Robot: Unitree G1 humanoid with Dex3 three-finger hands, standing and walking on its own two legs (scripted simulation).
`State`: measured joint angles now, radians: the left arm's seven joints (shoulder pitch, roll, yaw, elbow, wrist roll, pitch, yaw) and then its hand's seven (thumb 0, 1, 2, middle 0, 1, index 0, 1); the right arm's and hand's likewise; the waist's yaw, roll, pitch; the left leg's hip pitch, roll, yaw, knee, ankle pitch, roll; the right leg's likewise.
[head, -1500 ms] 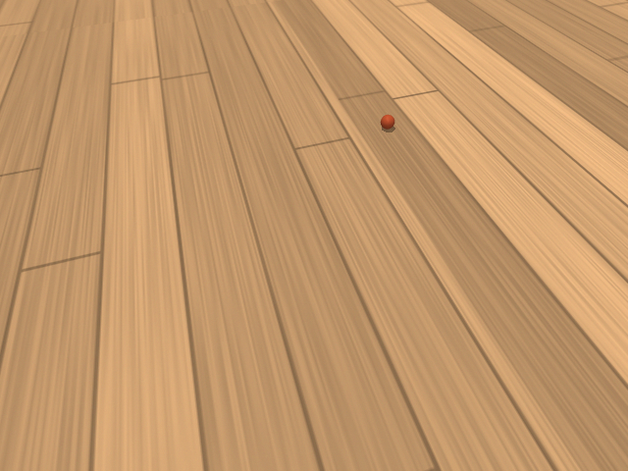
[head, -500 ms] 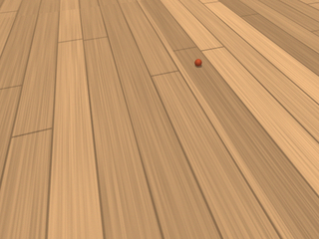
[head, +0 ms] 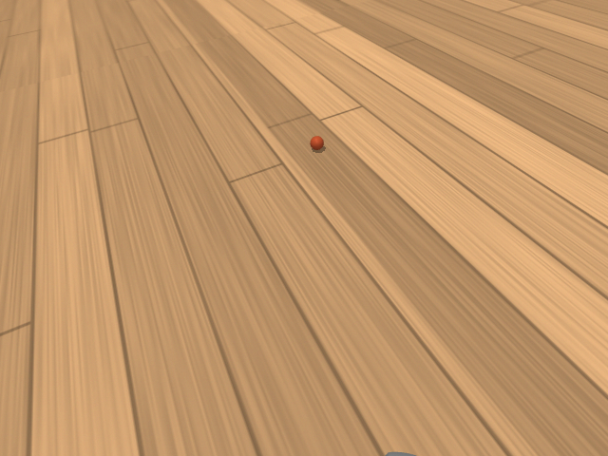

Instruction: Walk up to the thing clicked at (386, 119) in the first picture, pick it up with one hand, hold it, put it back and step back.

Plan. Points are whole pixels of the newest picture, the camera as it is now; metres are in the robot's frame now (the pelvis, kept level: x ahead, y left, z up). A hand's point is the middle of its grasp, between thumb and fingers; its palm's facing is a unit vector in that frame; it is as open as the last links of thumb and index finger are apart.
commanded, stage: walk up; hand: left
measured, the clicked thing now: (316, 143) +1.76 +0.02 -0.71
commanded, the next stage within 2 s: none
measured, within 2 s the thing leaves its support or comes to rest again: neither
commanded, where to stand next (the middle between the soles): +1.37 -0.16 m, yaw -10 degrees
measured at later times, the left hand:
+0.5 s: hand (165, 354) +0.31 +0.28 -0.15, palm faces -0.14 -0.93 -0.33, open 7.4 cm
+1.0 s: hand (250, 188) +0.70 +0.16 -0.10, palm faces -0.21 -0.90 -0.37, open 7.3 cm
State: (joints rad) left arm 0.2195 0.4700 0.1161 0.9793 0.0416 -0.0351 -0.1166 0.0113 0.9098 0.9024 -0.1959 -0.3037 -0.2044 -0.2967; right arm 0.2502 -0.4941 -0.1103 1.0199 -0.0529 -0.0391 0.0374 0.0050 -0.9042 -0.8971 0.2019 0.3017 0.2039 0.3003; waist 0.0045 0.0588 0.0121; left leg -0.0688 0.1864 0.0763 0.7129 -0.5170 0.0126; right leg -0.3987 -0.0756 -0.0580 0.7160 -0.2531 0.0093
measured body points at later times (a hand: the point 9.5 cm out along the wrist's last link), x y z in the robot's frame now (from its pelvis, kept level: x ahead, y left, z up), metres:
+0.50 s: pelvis +0.26 +0.01 +0.01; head +0.28 +0.04 +0.46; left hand +0.32 +0.33 -0.12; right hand +0.34 -0.32 -0.07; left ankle +0.35 +0.11 -0.71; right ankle +0.11 -0.12 -0.65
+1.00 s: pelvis +0.52 -0.07 +0.01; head +0.54 -0.10 +0.46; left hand +0.71 +0.21 -0.07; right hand +0.49 -0.38 -0.12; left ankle +0.40 +0.10 -0.64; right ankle +0.58 -0.18 -0.71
